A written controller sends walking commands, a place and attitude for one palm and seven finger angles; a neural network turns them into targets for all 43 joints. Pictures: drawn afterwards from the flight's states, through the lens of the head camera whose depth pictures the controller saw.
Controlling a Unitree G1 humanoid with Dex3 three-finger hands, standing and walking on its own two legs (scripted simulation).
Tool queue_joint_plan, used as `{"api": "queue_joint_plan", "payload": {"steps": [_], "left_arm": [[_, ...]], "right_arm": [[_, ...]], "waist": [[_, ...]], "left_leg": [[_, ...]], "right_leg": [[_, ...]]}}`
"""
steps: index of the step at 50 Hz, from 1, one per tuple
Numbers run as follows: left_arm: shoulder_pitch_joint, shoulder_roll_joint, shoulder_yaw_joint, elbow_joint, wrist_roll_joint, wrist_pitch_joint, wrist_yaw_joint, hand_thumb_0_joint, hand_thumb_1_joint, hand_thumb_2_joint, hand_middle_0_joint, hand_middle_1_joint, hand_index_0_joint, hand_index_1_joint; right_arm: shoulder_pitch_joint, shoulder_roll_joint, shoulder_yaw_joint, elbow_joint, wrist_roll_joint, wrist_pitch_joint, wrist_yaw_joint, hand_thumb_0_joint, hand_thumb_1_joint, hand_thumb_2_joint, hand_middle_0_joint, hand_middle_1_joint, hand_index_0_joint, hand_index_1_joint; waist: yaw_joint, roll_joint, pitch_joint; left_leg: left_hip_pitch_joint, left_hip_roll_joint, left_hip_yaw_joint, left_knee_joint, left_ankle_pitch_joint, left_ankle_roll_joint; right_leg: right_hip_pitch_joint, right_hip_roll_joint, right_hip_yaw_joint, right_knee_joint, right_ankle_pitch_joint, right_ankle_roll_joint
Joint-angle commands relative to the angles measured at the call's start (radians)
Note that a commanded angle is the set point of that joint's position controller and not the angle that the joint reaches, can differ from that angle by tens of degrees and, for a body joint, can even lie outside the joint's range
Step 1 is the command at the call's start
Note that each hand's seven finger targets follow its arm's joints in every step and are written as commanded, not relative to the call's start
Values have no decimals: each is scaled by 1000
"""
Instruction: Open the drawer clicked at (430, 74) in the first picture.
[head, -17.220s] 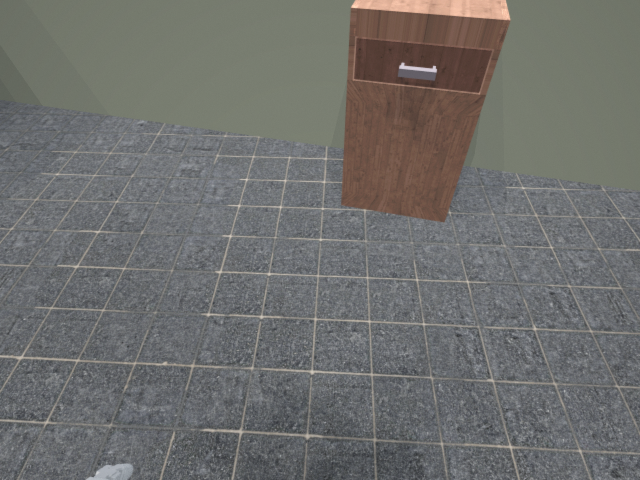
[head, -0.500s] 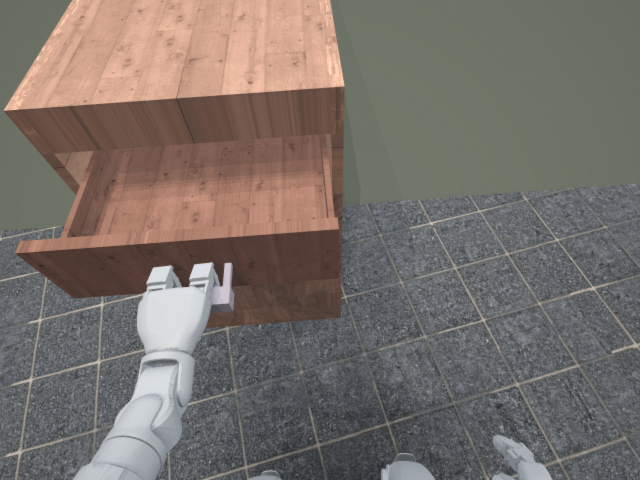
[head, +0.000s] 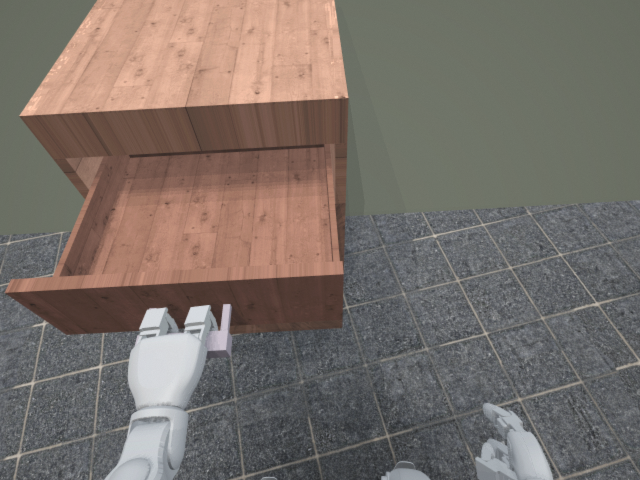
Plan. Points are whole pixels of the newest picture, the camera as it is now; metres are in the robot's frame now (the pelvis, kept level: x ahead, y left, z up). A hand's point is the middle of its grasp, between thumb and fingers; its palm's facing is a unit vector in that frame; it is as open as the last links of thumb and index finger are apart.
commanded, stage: pull the drawer open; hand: left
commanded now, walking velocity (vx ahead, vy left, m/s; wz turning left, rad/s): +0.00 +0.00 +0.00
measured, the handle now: (187, 329) +0.31 +0.21 -0.03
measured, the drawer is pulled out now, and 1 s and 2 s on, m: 0.25 0.30 0.30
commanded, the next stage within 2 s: open the thumb to release the handle in 0.68 s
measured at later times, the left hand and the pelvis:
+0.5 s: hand (179, 418) +0.20 +0.20 -0.05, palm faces -0.03 -0.08 -1.00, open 6.0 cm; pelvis +0.00 +0.00 -0.01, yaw -1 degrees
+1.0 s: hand (177, 415) +0.20 +0.20 -0.05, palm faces +0.02 -0.07 -1.00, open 6.8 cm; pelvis +0.00 -0.01 -0.01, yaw +0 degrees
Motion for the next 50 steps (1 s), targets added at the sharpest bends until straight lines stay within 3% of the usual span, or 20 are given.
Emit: {"api": "queue_joint_plan", "payload": {"steps": [1,2,4,6,9,13,15,16,18,25,26,30,33,38,39,40,41,45,48,50], "left_arm": [[12,130,111,-179,-14,28,48,0,900,900,-400,-1350,-400,-1350],[42,107,91,-198,-19,31,46,0,900,900,-400,-1350,-400,-1350],[71,133,119,-201,-22,33,47,0,900,900,-400,-1350,-400,-1350],[75,112,92,-224,-20,32,49,0,900,900,-400,-1350,-400,-1350],[137,123,115,-223,-26,31,51,0,900,900,-400,-1350,-400,-1350],[207,111,103,-274,-22,27,56,0,900,900,-400,-1350,-400,-1350],[189,114,95,-313,-20,29,60,0,900,900,-400,-1350,-400,-1350],[249,104,96,-306,-21,28,62,0,900,900,-400,-1350,-400,-1350],[274,92,79,-325,-22,26,62,0,900,900,-400,-1350,-400,-1350],[357,98,77,-414,-18,2,71,0,900,900,-400,-1350,-400,-1350],[426,92,88,-384,-20,-1,72,0,900,900,-400,-1350,-400,-1350],[482,86,62,-434,-15,-1,63,0,900,900,-400,-1350,-400,-1350],[541,81,59,-443,-20,-7,56,0,900,900,-400,-1350,-400,-1350],[625,98,82,-486,-27,-30,51,0,900,900,-400,-1350,-400,-1350],[178,151,102,-449,16,-23,73,0,900,900,-400,-1350,-400,-1350],[181,144,133,-445,26,-27,86,0,830,870,-395,-1342,-395,-1342],[264,135,139,-361,28,-23,100,0,760,840,-390,-1335,-390,-1335],[289,128,126,-394,-10,22,103,0,480,720,-370,-1305,-370,-1305],[274,114,98,-355,-14,44,85,0,270,630,-355,-1283,-355,-1283],[226,125,98,-352,-13,47,76,0,130,570,-345,-1268,-345,-1268]], "right_arm": [[-62,-109,-34,-134,4,-37,-13,0,-900,-900,200,300,200,300],[-65,-109,-33,-144,5,-38,-9,0,-900,-900,200,300,200,300],[-79,-111,-31,-144,7,-37,-11,0,-900,-900,200,300,200,300],[-81,-106,-30,-148,4,-38,-10,0,-900,-900,200,300,200,300],[-92,-107,-27,-152,4,-40,-12,0,-900,-900,200,300,200,300],[-96,-101,-26,-165,1,-40,-7,0,-900,-900,200,300,200,300],[-98,-104,-25,-169,-1,-38,-3,0,-900,-900,200,300,200,300],[-100,-99,-26,-170,-1,-40,-1,0,-900,-900,200,300,200,300],[-107,-99,-24,-175,-2,-39,4,0,-900,-900,200,300,200,300],[-121,-99,-21,-197,-12,-40,18,0,-900,-900,200,300,200,300],[-121,-92,-21,-196,-11,-43,17,0,-900,-900,200,300,200,300],[-122,-95,-16,-220,-9,-38,33,0,-900,-900,200,300,200,300],[-123,-91,-13,-226,-7,-39,39,0,-900,-900,200,300,200,300],[-119,-93,-8,-238,-12,-43,47,0,-900,-900,200,300,200,300],[-119,-116,-13,-173,-23,-31,26,0,-900,-900,200,300,200,300],[-112,-109,-25,-189,-35,-38,17,0,-900,-900,200,300,200,300],[-106,-99,-26,-175,-33,-49,12,0,-900,-900,200,300,200,300],[-106,-103,-30,-180,-18,-43,5,0,-900,-900,200,300,200,300],[-125,-101,-24,-168,-10,-37,-7,0,-900,-900,200,300,200,300],[-127,-104,-19,-167,-8,-35,-14,0,-900,-900,200,300,200,300]], "waist": [[28,-71,-245],[27,-61,-252],[33,-70,-244],[27,-64,-234],[32,-87,-215],[45,-57,-238],[35,-36,-241],[46,-53,-234],[42,-69,-220],[43,-54,-220],[59,-73,-214],[64,-27,-215],[65,-60,-209],[72,-51,-216],[-26,-65,-187],[16,-28,-203],[28,-39,-211],[34,-44,-301],[30,-96,-238],[30,-89,-227]], "left_leg": [[56,-78,4,-111,382,19],[65,-77,5,-111,384,21],[52,-80,3,-110,371,18],[55,-79,6,-106,355,21],[37,-80,2,-106,342,20],[49,-80,3,-100,353,19],[67,-74,1,-96,369,19],[60,-75,0,-95,375,17],[55,-73,-2,-89,377,18],[49,-68,-7,-67,360,21],[38,-72,-5,-68,361,19],[50,-65,-8,-64,396,17],[40,-64,-11,-49,422,18],[27,-63,-11,-30,460,17],[2,-60,-28,-3,385,17],[5,-62,-21,-12,348,18],[13,-65,-17,-15,349,16],[54,-71,-6,-25,413,16],[29,-75,-6,-48,353,18],[23,-75,-6,-63,312,20]], "right_leg": [[276,65,-35,-84,375,-60],[277,63,-36,-87,373,-60],[280,66,-33,-86,362,-62],[270,64,-31,-88,353,-59],[268,65,-32,-88,343,-61],[269,66,-31,-75,343,-62],[253,65,-29,-70,349,-64],[261,68,-33,-65,356,-64],[253,68,-34,-62,362,-63],[220,66,-23,-43,335,-65],[233,69,-26,-41,341,-65],[220,69,-21,-28,338,-69],[222,74,-18,-18,374,-67],[235,71,1,3,451,-67],[130,64,9,6,406,-61],[137,63,-3,6,341,-63],[145,67,-10,4,336,-66],[231,60,-9,-6,438,-61],[231,61,-18,-39,379,-55],[227,58,-17,-52,324,-56]]}}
